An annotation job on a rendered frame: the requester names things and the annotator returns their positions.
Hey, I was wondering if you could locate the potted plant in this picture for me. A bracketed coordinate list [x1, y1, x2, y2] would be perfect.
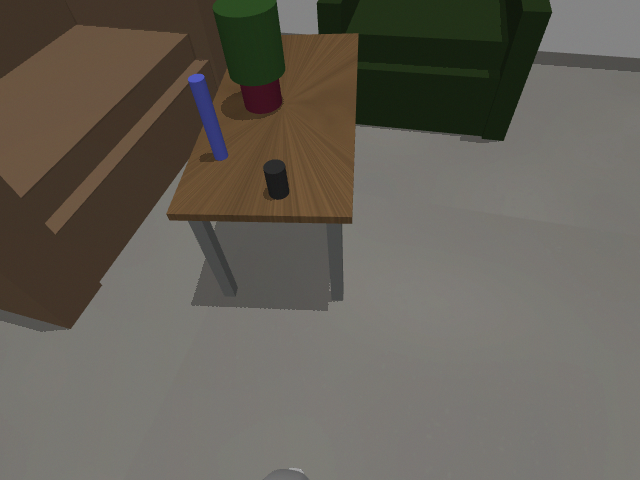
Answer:
[212, 0, 285, 114]

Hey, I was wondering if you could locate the sofa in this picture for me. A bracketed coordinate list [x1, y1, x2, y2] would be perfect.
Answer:
[0, 0, 227, 329]

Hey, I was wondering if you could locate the armchair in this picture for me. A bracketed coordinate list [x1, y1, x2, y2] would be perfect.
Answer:
[317, 0, 552, 141]

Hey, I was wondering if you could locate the coffee table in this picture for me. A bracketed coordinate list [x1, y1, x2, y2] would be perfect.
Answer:
[166, 33, 359, 301]

